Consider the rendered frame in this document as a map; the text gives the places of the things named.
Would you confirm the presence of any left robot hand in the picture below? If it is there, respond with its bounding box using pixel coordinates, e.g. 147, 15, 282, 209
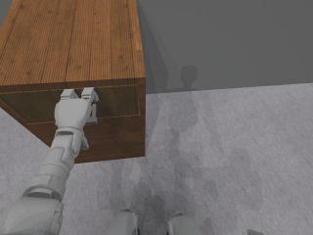
54, 87, 99, 150

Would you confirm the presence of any robot left upper arm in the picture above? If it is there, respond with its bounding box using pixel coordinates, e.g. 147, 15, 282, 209
2, 196, 64, 235

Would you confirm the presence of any left robot shin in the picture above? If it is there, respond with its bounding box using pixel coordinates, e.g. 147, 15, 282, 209
120, 208, 132, 213

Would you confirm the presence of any cabinet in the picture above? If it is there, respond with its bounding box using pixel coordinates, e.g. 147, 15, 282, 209
0, 0, 146, 164

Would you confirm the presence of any handle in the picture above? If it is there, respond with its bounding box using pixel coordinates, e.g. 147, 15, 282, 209
55, 104, 98, 127

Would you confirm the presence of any right robot thigh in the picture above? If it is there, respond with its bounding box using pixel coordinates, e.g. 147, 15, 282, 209
167, 215, 202, 235

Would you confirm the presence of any drawer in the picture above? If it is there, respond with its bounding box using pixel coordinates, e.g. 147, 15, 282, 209
0, 84, 139, 123

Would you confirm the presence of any robot left forearm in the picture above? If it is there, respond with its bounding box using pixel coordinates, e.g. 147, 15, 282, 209
0, 126, 83, 235

